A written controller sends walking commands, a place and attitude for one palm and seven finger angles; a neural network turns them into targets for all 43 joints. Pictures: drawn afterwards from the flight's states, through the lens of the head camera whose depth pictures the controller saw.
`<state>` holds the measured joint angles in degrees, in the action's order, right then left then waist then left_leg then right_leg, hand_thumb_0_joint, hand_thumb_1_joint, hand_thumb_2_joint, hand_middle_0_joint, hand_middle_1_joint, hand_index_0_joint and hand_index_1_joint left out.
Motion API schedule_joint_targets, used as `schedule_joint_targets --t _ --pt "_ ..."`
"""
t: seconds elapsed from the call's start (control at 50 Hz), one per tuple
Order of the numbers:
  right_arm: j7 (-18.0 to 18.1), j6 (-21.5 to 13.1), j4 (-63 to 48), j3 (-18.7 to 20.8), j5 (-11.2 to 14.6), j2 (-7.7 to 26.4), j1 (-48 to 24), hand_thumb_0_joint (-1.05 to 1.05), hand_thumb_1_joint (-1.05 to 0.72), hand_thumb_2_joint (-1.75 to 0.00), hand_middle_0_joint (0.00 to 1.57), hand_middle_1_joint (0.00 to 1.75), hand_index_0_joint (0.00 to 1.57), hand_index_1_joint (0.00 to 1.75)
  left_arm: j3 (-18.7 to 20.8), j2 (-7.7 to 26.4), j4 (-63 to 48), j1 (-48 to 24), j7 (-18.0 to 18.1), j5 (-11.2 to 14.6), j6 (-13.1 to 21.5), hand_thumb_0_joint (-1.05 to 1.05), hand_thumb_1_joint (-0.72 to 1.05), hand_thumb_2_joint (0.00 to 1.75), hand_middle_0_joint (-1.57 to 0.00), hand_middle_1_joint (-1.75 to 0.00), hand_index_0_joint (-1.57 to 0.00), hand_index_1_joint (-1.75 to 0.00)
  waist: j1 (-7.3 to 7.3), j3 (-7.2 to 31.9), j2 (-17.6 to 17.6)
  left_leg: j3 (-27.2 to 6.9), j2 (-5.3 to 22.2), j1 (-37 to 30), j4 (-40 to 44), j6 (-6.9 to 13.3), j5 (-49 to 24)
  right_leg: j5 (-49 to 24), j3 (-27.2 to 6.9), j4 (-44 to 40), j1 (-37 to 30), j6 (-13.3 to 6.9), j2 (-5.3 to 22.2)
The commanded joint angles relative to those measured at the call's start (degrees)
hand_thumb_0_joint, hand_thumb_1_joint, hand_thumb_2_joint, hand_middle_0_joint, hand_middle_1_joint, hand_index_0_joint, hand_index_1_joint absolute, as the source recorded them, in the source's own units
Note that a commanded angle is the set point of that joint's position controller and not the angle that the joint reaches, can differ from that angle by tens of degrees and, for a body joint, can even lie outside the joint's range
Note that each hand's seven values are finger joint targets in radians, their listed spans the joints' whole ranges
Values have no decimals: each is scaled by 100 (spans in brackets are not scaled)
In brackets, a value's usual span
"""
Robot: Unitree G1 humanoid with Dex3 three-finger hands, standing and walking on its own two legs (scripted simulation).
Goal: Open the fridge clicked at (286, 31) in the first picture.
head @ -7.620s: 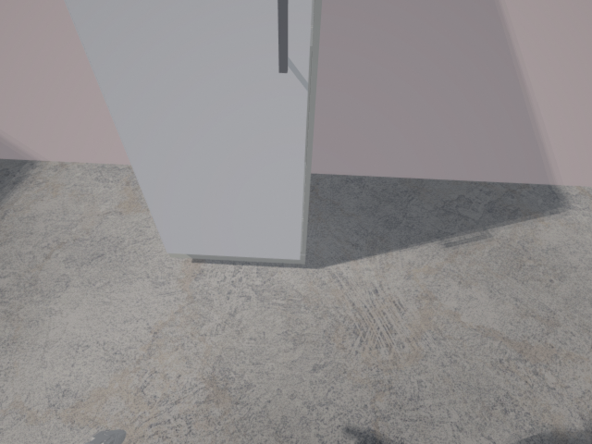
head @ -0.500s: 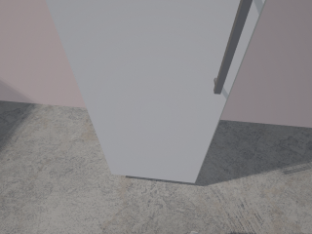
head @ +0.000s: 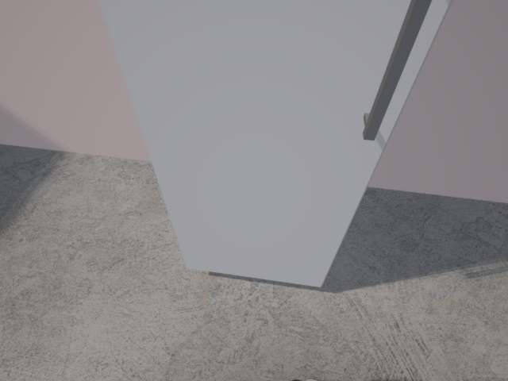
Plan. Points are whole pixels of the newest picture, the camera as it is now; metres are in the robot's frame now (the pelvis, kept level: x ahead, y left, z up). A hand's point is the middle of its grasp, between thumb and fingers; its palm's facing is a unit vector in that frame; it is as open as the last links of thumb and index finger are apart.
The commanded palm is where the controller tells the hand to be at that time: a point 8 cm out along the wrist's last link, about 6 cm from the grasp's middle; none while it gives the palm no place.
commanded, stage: come to a stop and stand still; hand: right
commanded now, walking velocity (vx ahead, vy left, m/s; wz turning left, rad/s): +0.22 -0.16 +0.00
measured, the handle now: (396, 52) +0.53 -0.18 +0.26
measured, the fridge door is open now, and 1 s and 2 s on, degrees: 0 0 0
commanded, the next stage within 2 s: look again from close up in 1.14 s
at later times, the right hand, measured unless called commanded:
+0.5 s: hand out of the picture -0.07 -0.18 -0.17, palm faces +0.11 +0.98 -0.17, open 7.3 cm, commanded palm none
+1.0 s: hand out of the picture +0.03 -0.16 -0.16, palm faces +0.08 +0.97 -0.22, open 7.2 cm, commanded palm none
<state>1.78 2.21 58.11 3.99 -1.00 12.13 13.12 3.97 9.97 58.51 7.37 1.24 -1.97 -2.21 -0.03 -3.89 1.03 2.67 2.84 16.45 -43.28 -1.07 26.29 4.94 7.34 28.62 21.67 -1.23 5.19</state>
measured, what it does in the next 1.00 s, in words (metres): steps on the spot: left foot, then right foot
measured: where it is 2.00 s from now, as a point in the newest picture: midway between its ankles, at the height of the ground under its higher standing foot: outside the picture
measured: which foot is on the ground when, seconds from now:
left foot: up 0.00-0.02, down 0.04-0.44, up 0.46-0.72, down 0.74-1.00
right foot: down 0.00-0.04, up 0.06-0.42, down 0.44-1.00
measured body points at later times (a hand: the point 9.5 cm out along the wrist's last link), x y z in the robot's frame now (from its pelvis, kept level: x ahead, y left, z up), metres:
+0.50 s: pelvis -0.03 -0.01 +0.01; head -0.03 -0.02 +0.46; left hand -0.05 +0.22 -0.14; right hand -0.08 -0.23 -0.16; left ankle -0.01 +0.13 -0.71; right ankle -0.07 -0.12 -0.73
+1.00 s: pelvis +0.01 +0.02 +0.01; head +0.03 +0.02 +0.46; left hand -0.01 +0.22 -0.15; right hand +0.03 -0.22 -0.15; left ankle +0.02 +0.11 -0.73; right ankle -0.07 -0.12 -0.73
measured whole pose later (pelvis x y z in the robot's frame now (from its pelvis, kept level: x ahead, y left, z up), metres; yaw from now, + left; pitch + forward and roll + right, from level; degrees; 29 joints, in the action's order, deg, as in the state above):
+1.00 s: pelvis +0.01 +0.02 +0.01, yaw -2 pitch +0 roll +0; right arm 2.4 -1.3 65.6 1.3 0.0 9.0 12.8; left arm 0.7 6.5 66.8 17.4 2.5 -1.0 0.7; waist 0.5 -0.9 0.9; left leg 6.6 -0.1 12.5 -25.7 2.1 13.3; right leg 19.2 2.8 22.6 3.3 2.3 3.5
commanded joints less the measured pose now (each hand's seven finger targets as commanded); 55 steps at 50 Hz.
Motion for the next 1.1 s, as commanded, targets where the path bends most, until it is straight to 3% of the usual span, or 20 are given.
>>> schedule_joint_targets --t 0.0,0.02,0.04,0.1,0.14,0.26,0.32,0.36,0.38,0.42,0.44,0.48,0.56,0.66,0.72,0.74,0.78,0.82,0.88,1.08 --pt "-16 -126 251 -31 -137 428 1644 0 -90 -90 20 30 20 30 60 290 -355 54 -57 124 -77 0 90 90 -20 -30 -20 -30 -367 243 -956 -1068 874 -955 3105 319 1201 2964 -365 302 1099 288 -103" --pt "15 -83 -28 -35 -128 808 1003 0 -90 -90 20 30 20 30 55 115 -531 -111 -95 108 -133 0 90 90 -20 -30 -20 -30 -321 -517 -1983 -2571 1923 576 4233 720 2931 2524 -325 1519 1137 396 -389" --pt "40 -78 -306 -47 -111 937 336 0 -90 -90 20 30 20 30 111 421 -563 -104 -128 56 -171 0 90 90 -20 -30 -20 -30 -122 -791 -1401 -2646 2146 1750 4522 855 3039 2110 -761 2294 637 309 -249" --pt "43 -257 -390 -10 -66 804 -349 0 -90 -90 20 30 20 30 148 458 -103 801 -205 10 -175 0 90 90 -20 -30 -20 -30 285 -714 -1132 -1627 1488 1653 4046 494 1588 1159 -729 3191 374 302 -266" --pt "-4 -327 -270 -26 -52 687 40 0 -90 -90 20 30 20 30 106 374 -3 1139 -233 2 -56 0 90 90 -20 -30 -20 -30 179 -425 -968 -1026 1175 670 3583 364 510 902 -475 3005 575 353 -350" --pt "49 -377 97 16 -76 611 1154 0 -90 -90 20 30 20 30 58 376 -277 714 -221 27 77 0 90 90 -20 -30 -20 -30 -438 41 -1067 -1471 1589 -1016 3386 784 257 1645 -427 1927 939 418 -219" --pt "58 -351 161 51 -114 610 1051 0 -90 -90 20 30 20 30 -33 175 -249 878 -167 80 164 0 90 90 -20 -30 -20 -30 -405 146 -1221 -1487 1623 -804 3187 929 -214 2124 -461 657 160 299 -204" --pt "40 -316 173 30 -61 512 735 0 -90 -90 20 30 20 30 -101 47 73 1617 -105 117 261 0 90 90 -20 -30 -20 -30 -55 337 -1075 -971 1139 -175 2674 641 -385 1295 -263 -743 -1262 233 -396" --pt "23 -286 163 -22 -5 329 653 0 -90 -90 20 30 20 30 -133 127 244 1959 -49 122 341 0 90 90 -20 -30 -20 -30 59 476 -467 -620 743 257 2133 428 -420 921 -450 -1123 -1930 192 -270" --pt "-38 -243 46 -145 36 -203 585 0 -90 -90 20 30 20 30 -28 815 246 2064 63 72 359 0 90 90 -20 -30 -20 -30 119 236 1490 328 -5 1256 619 6 36 1876 -2331 -1959 -1798 -383 1374" --pt "-59 -242 18 -140 -16 -150 341 0 -90 -90 20 30 20 30 -42 832 201 1927 85 25 319 0 90 90 -20 -30 -20 -30 166 -146 1105 143 16 1296 141 34 73 2324 -2578 -2156 -1261 -638 1546" --pt "-105 -163 197 -126 -83 -120 192 0 -90 -90 20 30 20 30 -140 509 258 1593 133 17 362 0 90 90 -20 -30 -20 -30 107 -546 985 -89 190 1259 -509 2 -295 2073 -2211 -2253 -838 -581 1261" --pt "-177 -211 410 -174 -13 -228 379 0 -90 -90 20 30 20 30 -207 387 315 1450 187 55 414 0 90 90 -20 -30 -20 -30 30 -438 592 18 160 932 -130 -98 -677 -360 -1286 -1715 -1176 -534 918" --pt "-115 -231 434 -172 41 -188 406 0 -90 -90 20 30 20 30 -142 428 492 1492 221 69 366 0 90 90 -20 -30 -20 -30 29 -114 625 173 28 35 1466 -95 -1215 -1846 -1067 -839 -1419 -459 837" --pt "-30 -350 677 -150 27 133 936 0 -90 -90 20 30 20 30 -190 28 493 1544 175 171 386 0 90 90 -20 -30 -20 -30 -82 398 -498 -643 735 -1423 2049 165 -3614 59 -616 -252 -595 62 182" --pt "-15 -356 713 -164 40 241 809 0 -90 -90 20 30 20 30 -221 -109 492 1534 144 180 366 0 90 90 -20 -30 -20 -30 -22 260 -685 -743 1024 -1315 2053 338 -3708 982 -473 -404 -482 149 -30" --pt "7 -384 667 -169 55 205 595 0 -90 -90 20 30 20 30 -236 -118 620 1628 141 134 285 0 90 90 -20 -30 -20 -30 53 220 -1085 -764 873 -874 2265 464 -3028 1032 -488 -467 -875 198 -42" --pt "14 -374 651 -223 66 89 407 0 -90 -90 20 30 20 30 -261 -103 711 1679 133 120 287 0 90 90 -20 -30 -20 -30 86 112 -779 -569 657 -591 2355 392 -2620 595 -566 -668 -1171 174 28" --pt "35 -377 644 -236 81 37 437 0 -90 -90 20 30 20 30 -286 -34 780 1621 146 119 357 0 90 90 -20 -30 -20 -30 -1 242 -63 -292 460 -1007 1987 292 -3524 -416 -683 -835 -1201 144 212" --pt "58 -374 679 -256 75 164 421 0 -90 -90 20 30 20 30 -286 114 747 1501 173 123 313 0 90 90 -20 -30 -20 -30 -4 280 57 -284 480 -1174 2102 305 -3833 -381 -603 -879 -1387 198 224"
